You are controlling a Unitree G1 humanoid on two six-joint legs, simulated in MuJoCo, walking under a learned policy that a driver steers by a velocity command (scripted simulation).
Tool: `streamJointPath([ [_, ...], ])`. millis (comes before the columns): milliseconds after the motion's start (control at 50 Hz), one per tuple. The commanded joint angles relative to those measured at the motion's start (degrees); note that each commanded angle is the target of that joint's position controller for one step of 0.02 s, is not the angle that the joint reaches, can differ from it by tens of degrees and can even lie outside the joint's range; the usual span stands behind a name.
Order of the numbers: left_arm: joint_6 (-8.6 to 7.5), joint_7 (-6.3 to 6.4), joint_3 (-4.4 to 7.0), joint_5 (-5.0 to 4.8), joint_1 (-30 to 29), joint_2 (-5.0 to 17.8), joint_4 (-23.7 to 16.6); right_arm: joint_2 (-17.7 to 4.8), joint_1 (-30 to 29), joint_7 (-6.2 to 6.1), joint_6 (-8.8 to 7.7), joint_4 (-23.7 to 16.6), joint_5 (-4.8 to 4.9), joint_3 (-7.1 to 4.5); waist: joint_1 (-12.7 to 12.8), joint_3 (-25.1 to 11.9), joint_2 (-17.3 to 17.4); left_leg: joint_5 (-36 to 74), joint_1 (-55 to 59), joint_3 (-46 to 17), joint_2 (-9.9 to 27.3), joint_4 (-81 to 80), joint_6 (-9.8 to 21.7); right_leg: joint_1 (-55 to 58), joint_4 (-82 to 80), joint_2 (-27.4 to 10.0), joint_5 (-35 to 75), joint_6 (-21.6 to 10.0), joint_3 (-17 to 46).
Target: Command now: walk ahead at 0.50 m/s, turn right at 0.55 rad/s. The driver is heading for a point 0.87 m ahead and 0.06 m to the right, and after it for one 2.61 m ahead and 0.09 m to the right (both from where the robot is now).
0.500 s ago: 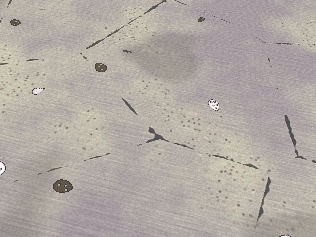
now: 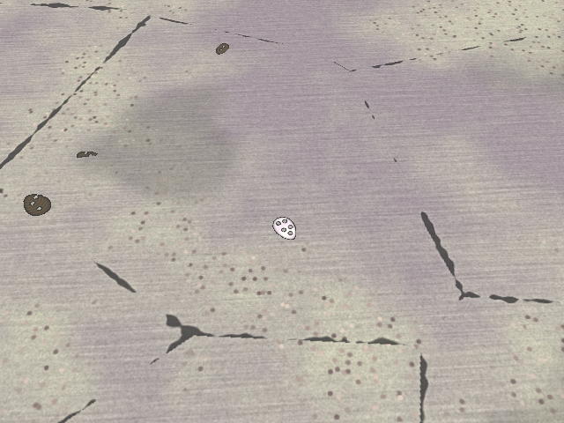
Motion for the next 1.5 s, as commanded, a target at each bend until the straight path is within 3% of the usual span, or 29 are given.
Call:
streamJointPath([
  [20, -0.85, 0.89, 1.62, 0.50, 0.01, 6.30, -4.70, -6.90, 0.13, -0.11, -0.47, -5.02, -1.02, -2.10, -1.30, -5.69, -2.27, 3.97, -11.60, -2.15, 3.35, -4.82, -1.40, 11.97, -14.95, -14.85, 14.27, -12.10, 20.34],
  [140, -0.37, 2.57, 2.54, -0.34, 3.59, 9.19, -3.48, -2.90, -10.15, 0.08, 0.28, -7.80, -1.09, -0.44, 2.07, -3.14, -4.40, 23.26, -5.83, 0.25, -0.68, -29.61, -4.27, 3.06, -14.67, -9.32, 11.08, -7.94, 12.53],
  [200, 0.16, 2.74, 2.65, -0.71, 6.77, 9.39, -2.39, -4.33, -14.18, 0.82, -0.28, -9.01, 0.05, -0.78, 3.84, -3.30, -5.41, 26.81, -3.10, -0.90, -2.60, -36.35, -3.93, 5.35, -12.62, -10.87, 5.16, -6.79, 16.44],
  [300, 0.69, 2.92, 2.25, -0.34, 6.00, 7.33, -2.76, -8.15, -6.37, 1.14, -1.47, -7.40, 0.11, -2.88, -1.50, -5.34, -7.44, 19.09, 7.88, -1.46, -2.67, -42.48, 0.68, 9.70, -1.50, -11.44, 3.83, -3.29, 22.75],
  [320, 0.51, 2.67, 1.12, 0.07, 6.06, 4.28, -3.41, -10.26, 0.25, 0.74, -1.79, -6.61, -0.89, -3.69, -4.67, -11.01, -4.63, 17.13, 19.47, -5.76, 2.66, -41.91, 3.56, 6.08, 9.67, -8.22, 2.36, -1.27, 19.57],
  [340, 0.11, 2.69, -0.09, -0.15, 12.00, 0.20, -4.69, -15.06, 7.07, 0.36, -1.53, -5.88, -2.05, -4.78, -3.99, -19.58, 8.33, 9.36, 39.32, -25.25, 15.71, -44.16, 10.48, -9.36, 29.15, -0.55, -13.89, 2.74, 11.69],
  [360, -0.31, 2.66, -0.20, -1.39, 14.58, 2.64, -5.61, -14.70, 9.81, 0.99, -0.78, -4.15, -0.95, -4.95, -3.28, -21.30, 20.15, -7.72, 43.46, -45.85, 22.17, -50.65, 15.29, -22.62, 41.63, -1.43, -25.29, 4.07, 9.43],
  [380, -0.08, 2.73, 1.12, -1.65, 10.97, 7.91, -4.62, -9.52, 6.55, 0.90, -0.56, -5.39, -0.36, -3.61, -4.62, -13.56, 11.49, -14.62, 37.38, -40.24, 19.82, -52.60, 13.09, -26.09, 46.59, -4.73, -20.14, 4.60, 10.71],
  [420, 0.50, 2.66, 1.60, -0.40, 3.86, 8.29, -5.97, -6.29, 1.38, 0.58, 0.23, -5.53, -0.88, -2.41, -3.71, -4.82, 4.83, -1.03, 24.20, -23.56, 14.76, -53.53, 9.99, -24.00, 44.63, -8.30, -12.03, 5.02, 7.72],
  [480, 1.13, 2.05, 1.30, -0.71, 4.13, 4.64, -6.17, -4.39, 0.11, 0.57, -0.20, -3.96, -1.07, -1.80, -1.45, -2.48, 7.01, 10.02, 16.22, -12.45, 10.53, -57.26, 9.88, -18.27, 39.01, -10.69, -7.88, 5.08, 6.64],
  [740, -0.88, -0.48, -0.70, -0.44, -13.20, 1.88, -10.80, -10.64, 7.98, 0.65, 1.70, 3.84, 1.41, -3.11, -4.81, 1.13, 4.40, 26.76, 24.03, 0.22, 12.26, -58.15, 10.18, -14.03, 4.61, -8.81, 5.80, 3.80, -0.20],
  [780, -1.01, -0.57, 0.08, -0.13, -10.62, 3.59, -10.44, -11.67, 7.46, 0.41, 2.37, 4.55, 1.74, -3.32, -2.11, -0.63, 5.39, 38.01, 26.07, 1.23, 12.61, -53.30, 8.98, -8.09, 1.70, -6.88, 2.76, 1.81, -1.70],
  [820, -0.82, 0.16, 2.58, 0.45, 4.14, 7.97, -5.81, -10.19, 6.95, -0.01, 2.67, 4.70, 1.55, -2.52, 5.61, -10.05, 4.02, 47.66, 19.70, 6.07, 8.22, -35.33, 5.80, 15.08, -0.49, -5.08, 5.98, -1.33, -2.83],
  [840, -0.27, 1.22, 3.87, 0.86, 14.61, 12.95, -4.08, -6.38, 7.00, -0.08, 2.29, 2.82, -0.67, -0.89, 8.92, -18.72, -5.28, 26.39, 5.78, 7.99, 4.57, -15.35, 3.25, 32.92, 1.63, -17.93, 9.21, -5.35, 12.63],
  [860, -0.36, 0.98, 3.69, 1.01, 13.80, 15.31, -4.06, -1.25, 13.06, 0.54, 1.09, 2.23, -0.03, 0.77, 4.31, -25.21, -17.45, -11.39, -12.89, 1.71, -4.74, 0.86, 1.08, 44.38, -7.01, -28.97, -3.42, -13.84, 38.79],
  [880, -0.63, 0.87, 2.45, 0.73, 12.59, 9.63, -4.37, -7.83, 8.16, 0.89, 0.38, 2.83, 1.74, -0.92, 6.87, -20.42, -9.53, -10.78, -18.86, -4.09, -1.79, 6.07, 1.73, 40.09, -9.98, -27.56, -9.54, -11.62, 36.92],
  [900, -0.99, 0.89, 1.66, 0.57, 9.14, 7.82, -4.26, -9.18, 3.53, 1.07, 0.08, 1.15, 2.73, -1.45, 6.01, -12.34, -8.05, -5.23, -21.24, -3.08, 0.49, 5.33, 2.41, 32.67, -11.15, -25.60, -6.64, -9.31, 27.76],
  [980, -2.77, 0.58, 0.69, 1.48, 0.93, 3.29, -3.38, -5.57, 4.67, 0.64, 2.27, 2.65, 1.44, -1.49, -0.44, -4.79, -5.54, 7.02, -11.51, -3.33, 5.18, -2.10, 0.84, 14.22, -18.35, -19.72, 6.46, -6.60, 11.17],
  [1080, -3.93, 1.56, 1.41, 2.00, 1.76, 4.74, -0.07, -3.62, 0.20, 0.45, 3.67, 1.03, 1.06, -1.43, -0.61, -0.87, -3.41, 18.33, -16.49, -5.16, 4.14, -11.71, -0.80, 13.20, -21.71, -19.10, 14.02, -5.84, 0.60],
  [1240, -2.11, 2.69, 2.34, 0.51, 6.87, 7.77, 4.05, -1.74, -13.17, 3.29, 3.13, -4.93, 0.74, -0.18, 4.14, 3.05, -1.85, 24.90, -17.26, 2.18, 2.13, -31.73, 2.32, 23.61, -19.86, -20.86, 19.06, -2.97, -8.65],
  [1300, -0.58, 3.26, 2.88, 0.02, 6.06, 9.66, 4.32, -3.45, -12.36, 4.20, 3.33, -6.77, 0.82, -1.01, 1.96, 0.40, -4.14, 16.35, -12.58, 6.47, -1.41, -32.95, 5.13, 28.20, -11.77, -21.74, 40.18, -1.22, -10.76],
  [1340, 0.51, 3.86, 3.13, -0.11, 4.82, 11.03, 3.90, -6.83, -3.06, 4.00, 3.70, -5.35, 1.02, -2.96, -3.67, -5.69, -5.60, 11.97, 0.34, 9.25, -6.01, -33.28, 7.95, 27.15, 2.80, -20.56, 54.87, 0.53, -12.18],
  [1360, 0.58, 4.17, 2.81, -0.23, 4.12, 10.74, 3.49, -10.21, 6.23, 3.17, 3.89, -3.18, 1.09, -4.86, -8.71, -10.40, -3.86, 15.35, 15.28, 7.28, -7.22, -37.30, 10.34, 19.67, 16.06, -18.18, 49.14, 2.69, -13.26],
  [1380, -0.42, 3.81, 1.13, 1.50, 8.19, 5.51, 1.22, -16.86, 11.93, 1.89, 4.38, -2.26, 1.05, -6.78, -7.43, -16.64, 8.27, 14.26, 37.48, -15.69, 6.16, -37.46, 17.84, -3.19, 37.61, -12.12, 15.75, 6.31, -12.95],
  [1400, -2.75, 2.84, -0.68, 1.48, 8.97, 1.80, -0.22, -17.35, 10.17, 2.09, 3.64, -3.91, 1.19, -6.17, -4.56, -24.47, 12.06, 5.72, 47.94, -45.34, 16.05, -47.99, 26.47, -18.68, 51.22, -1.48, -24.38, 7.71, -0.35],
  [1420, -4.53, 1.86, 0.57, -0.85, 1.67, 6.75, -1.48, -12.51, 10.31, 2.22, 3.16, -4.08, 0.66, -4.77, -7.94, -21.36, 6.04, 4.04, 46.57, -40.79, 14.80, -51.22, 22.89, -25.00, 52.97, -5.09, -21.53, 6.13, 6.46],
  [1440, -5.45, 1.61, 0.44, -1.74, -1.45, 6.90, -2.73, -10.43, 7.78, 2.14, 2.69, -4.07, 0.66, -4.22, -6.78, -13.97, 3.84, 6.85, 38.92, -32.63, 12.89, -51.55, 20.49, -26.45, 49.14, -7.58, -16.53, 4.83, 5.65],
  [1460, -5.68, 2.07, 0.48, -0.41, -2.29, 6.38, -2.28, -8.67, 3.93, 2.09, 2.56, -4.59, 0.84, -3.64, -4.04, -8.73, -1.11, 12.15, 29.74, -26.10, 10.10, -52.18, 18.18, -23.70, 43.38, -9.97, -12.67, 4.64, 5.00],
  [1500, -4.59, 2.34, 1.25, 1.14, -0.24, 7.18, -1.84, -6.54, -0.48, 1.65, 2.41, -6.46, -0.09, -2.86, -0.12, -5.98, 1.53, 22.19, 18.58, -20.66, 7.34, -54.19, 17.75, -16.07, 37.64, -12.02, -9.09, 5.87, 5.31],
])
Velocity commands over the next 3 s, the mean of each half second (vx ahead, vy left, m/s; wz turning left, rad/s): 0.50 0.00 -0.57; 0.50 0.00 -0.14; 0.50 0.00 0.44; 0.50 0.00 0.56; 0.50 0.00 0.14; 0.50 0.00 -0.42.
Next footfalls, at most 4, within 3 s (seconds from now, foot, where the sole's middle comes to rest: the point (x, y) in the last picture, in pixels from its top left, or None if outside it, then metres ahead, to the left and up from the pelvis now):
0.32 left None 0.38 0.14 -0.77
0.82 right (385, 379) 0.55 -0.20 -0.77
1.36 left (319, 252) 0.91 -0.06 -0.77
1.84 right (380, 176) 1.19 -0.26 -0.77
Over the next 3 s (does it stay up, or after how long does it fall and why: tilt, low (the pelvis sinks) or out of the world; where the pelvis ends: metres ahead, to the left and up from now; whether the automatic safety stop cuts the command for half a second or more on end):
stays up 1.62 -0.03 0.00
